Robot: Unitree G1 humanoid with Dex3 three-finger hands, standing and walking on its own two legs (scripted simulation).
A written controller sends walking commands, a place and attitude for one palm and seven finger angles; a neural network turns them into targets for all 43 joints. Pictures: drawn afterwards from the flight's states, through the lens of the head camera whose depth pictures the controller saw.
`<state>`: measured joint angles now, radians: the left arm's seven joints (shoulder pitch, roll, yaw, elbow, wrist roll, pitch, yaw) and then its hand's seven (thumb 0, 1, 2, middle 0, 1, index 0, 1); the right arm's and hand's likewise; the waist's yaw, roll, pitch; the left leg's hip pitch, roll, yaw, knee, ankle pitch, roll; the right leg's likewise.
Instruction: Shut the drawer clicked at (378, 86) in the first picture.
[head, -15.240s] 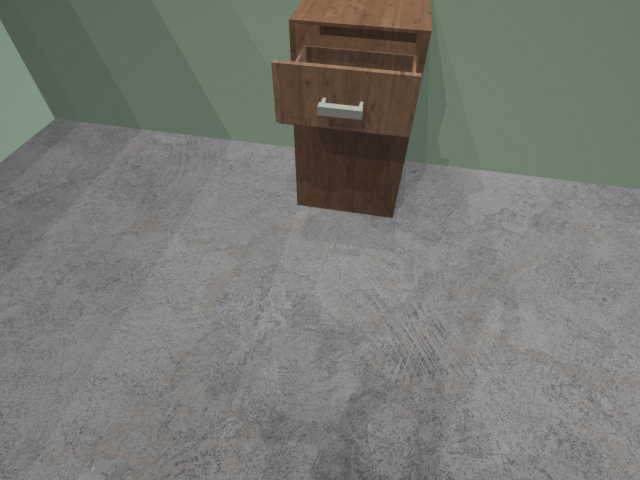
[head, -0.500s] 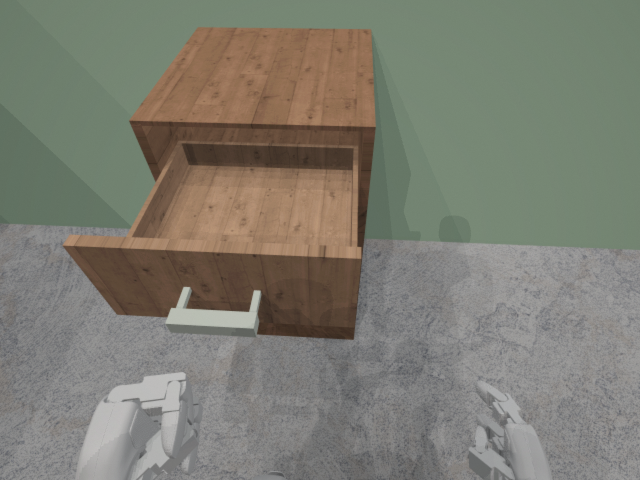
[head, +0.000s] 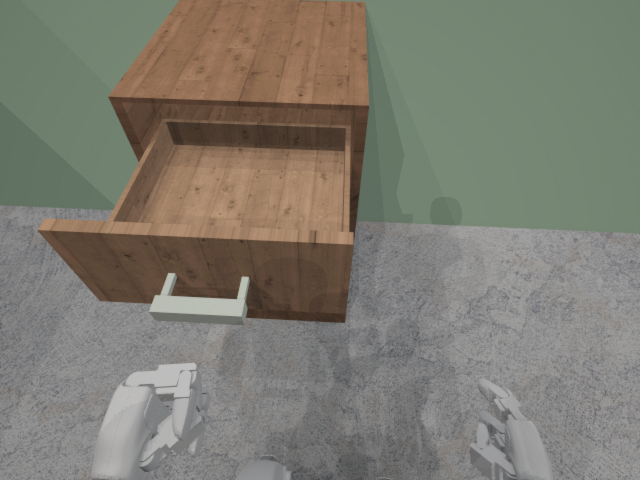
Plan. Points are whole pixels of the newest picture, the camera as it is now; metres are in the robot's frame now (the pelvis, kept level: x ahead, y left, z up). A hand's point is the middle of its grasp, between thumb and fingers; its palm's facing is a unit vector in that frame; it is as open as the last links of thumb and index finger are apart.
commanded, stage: bring the fist close to the handle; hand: left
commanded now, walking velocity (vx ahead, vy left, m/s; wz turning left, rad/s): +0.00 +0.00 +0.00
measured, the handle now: (203, 295) +0.35 +0.18 +0.01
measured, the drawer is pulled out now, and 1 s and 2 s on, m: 0.29 0.29 0.23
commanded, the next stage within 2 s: push the drawer shut in 1.00 s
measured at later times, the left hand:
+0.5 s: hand (212, 388) +0.23 +0.14 +0.02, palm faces -0.04 -1.00 -0.02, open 3.3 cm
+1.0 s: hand (219, 390) +0.23 +0.13 +0.00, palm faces -0.07 -1.00 +0.00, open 3.3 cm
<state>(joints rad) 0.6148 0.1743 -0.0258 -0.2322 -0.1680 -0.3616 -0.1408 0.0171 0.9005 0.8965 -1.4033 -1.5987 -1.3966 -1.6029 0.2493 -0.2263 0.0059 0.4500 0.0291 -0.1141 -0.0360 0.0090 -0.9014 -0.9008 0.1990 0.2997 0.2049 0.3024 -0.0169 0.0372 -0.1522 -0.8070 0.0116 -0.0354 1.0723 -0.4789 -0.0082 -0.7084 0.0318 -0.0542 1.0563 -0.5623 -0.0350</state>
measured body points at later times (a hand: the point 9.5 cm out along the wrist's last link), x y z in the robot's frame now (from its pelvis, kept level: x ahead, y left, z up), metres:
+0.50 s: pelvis -0.01 +0.02 -0.03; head +0.06 +0.02 +0.41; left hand +0.22 +0.19 +0.02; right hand +0.17 -0.21 -0.11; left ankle +0.03 +0.12 -0.67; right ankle -0.02 -0.10 -0.67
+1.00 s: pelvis -0.01 +0.02 -0.03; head +0.07 +0.03 +0.41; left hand +0.23 +0.19 +0.01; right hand +0.17 -0.21 -0.11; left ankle +0.03 +0.12 -0.67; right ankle -0.02 -0.10 -0.67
